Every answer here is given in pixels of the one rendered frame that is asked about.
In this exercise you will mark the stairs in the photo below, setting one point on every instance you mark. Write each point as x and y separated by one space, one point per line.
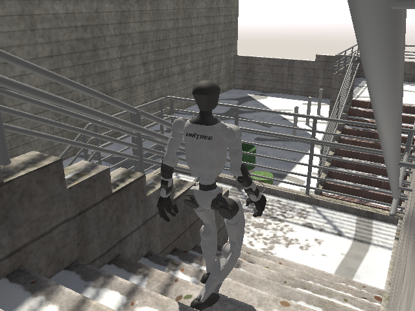
258 282
362 111

